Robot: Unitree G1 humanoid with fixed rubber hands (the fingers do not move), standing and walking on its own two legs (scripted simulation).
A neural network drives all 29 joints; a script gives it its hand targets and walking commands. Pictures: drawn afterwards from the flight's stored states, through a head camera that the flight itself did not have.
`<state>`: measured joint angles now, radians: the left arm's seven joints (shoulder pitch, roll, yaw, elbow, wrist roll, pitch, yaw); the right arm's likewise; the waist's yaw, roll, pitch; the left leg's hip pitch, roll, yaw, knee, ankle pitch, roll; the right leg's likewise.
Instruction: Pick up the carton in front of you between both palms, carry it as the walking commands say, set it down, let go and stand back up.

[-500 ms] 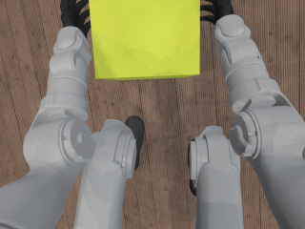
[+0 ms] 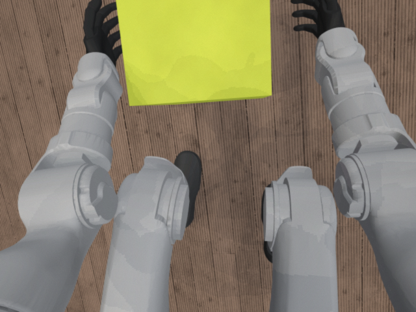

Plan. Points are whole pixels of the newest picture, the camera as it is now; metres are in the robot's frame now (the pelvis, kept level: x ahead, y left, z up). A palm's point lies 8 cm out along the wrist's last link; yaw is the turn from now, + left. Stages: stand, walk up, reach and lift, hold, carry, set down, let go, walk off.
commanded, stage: set down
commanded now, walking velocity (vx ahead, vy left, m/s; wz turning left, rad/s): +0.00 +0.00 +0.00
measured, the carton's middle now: (206, 45) +0.51 +0.06 -0.25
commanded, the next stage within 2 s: let go in 1.20 s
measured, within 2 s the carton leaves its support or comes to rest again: neither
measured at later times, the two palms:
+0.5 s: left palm (69, 51) +0.47 +0.21 -0.07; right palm out of the picture +0.55 -0.16 -0.08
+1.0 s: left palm out of the picture +0.47 +0.21 +0.07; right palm out of the picture +0.55 -0.18 +0.06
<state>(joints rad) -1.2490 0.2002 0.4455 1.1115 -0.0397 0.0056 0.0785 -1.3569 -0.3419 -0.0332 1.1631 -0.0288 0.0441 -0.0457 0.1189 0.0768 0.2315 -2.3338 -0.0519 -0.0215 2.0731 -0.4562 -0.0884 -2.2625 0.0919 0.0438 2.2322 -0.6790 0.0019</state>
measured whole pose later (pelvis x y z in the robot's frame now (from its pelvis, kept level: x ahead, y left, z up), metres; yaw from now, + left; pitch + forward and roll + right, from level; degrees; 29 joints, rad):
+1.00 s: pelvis +0.02 +0.01 +0.18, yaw -1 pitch +48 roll +2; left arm -0.89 0.07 0.34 0.62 -0.06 0.14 0.16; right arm -1.18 -0.41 -0.13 0.97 0.01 0.15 0.07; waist 0.12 0.00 -0.07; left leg -1.93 -0.04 -0.03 1.46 -0.36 -0.04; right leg -1.87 0.06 0.05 1.58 -0.53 0.01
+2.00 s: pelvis +0.13 +0.01 +0.39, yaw -3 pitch +10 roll +1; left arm 0.22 0.21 0.01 0.40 -0.04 0.01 -0.07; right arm 0.09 -0.21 -0.10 0.53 -0.01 -0.01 0.01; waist 0.06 0.04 -0.02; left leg -0.45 -0.03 -0.03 0.49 -0.22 0.00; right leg -0.37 0.01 0.08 0.53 -0.33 0.01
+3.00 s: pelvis +0.13 +0.02 +0.40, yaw -3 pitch -1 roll +0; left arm 0.22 0.36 0.04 0.80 0.04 0.01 0.03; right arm 0.18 -0.33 -0.04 0.80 -0.04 0.01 -0.02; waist 0.00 -0.05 0.03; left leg -0.21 -0.02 -0.03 0.50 -0.26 0.01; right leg -0.10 0.02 0.08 0.45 -0.33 0.01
